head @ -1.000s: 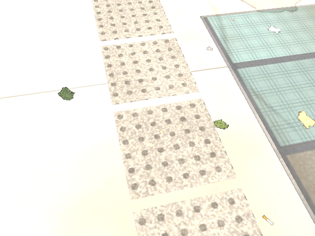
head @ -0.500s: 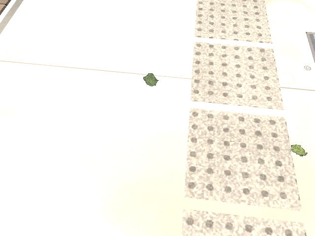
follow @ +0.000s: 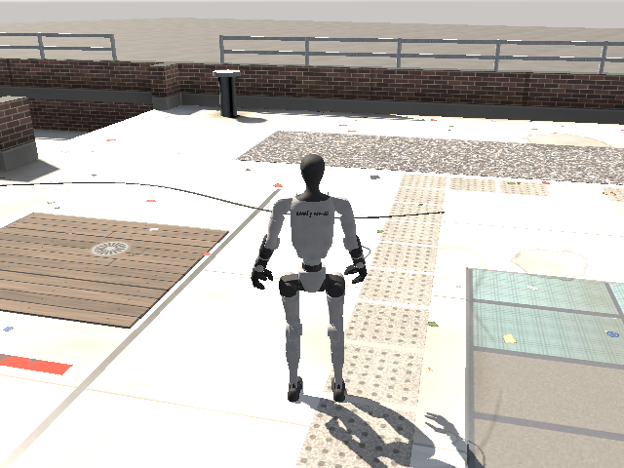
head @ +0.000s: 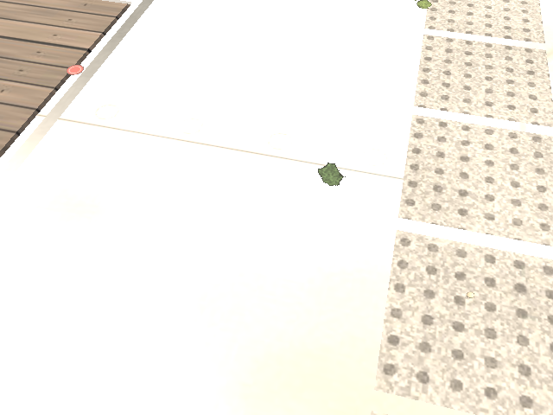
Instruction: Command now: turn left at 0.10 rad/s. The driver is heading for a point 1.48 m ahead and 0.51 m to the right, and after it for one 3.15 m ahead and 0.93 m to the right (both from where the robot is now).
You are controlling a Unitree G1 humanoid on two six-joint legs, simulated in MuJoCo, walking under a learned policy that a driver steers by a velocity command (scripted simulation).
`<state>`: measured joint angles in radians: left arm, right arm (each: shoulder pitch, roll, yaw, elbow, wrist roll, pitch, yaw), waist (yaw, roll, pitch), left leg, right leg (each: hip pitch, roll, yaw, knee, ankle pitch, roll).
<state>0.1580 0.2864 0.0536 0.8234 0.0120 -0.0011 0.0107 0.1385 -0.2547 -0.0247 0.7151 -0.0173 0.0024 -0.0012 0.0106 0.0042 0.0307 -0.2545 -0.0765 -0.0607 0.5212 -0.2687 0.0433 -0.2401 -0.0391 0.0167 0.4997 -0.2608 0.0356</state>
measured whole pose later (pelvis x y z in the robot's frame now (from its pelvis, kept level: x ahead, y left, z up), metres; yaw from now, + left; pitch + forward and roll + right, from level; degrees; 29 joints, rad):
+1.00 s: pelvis +0.36 -0.06 +0.01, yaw +1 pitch +1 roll -2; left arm 0.31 0.27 0.05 0.83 0.00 -0.09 -0.03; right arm 0.21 -0.30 -0.05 0.75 0.01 -0.06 -0.02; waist 0.04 0.04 0.03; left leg -0.63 0.13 -0.05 1.06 -0.22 0.00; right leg -0.19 0.09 -0.06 0.32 -0.14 -0.09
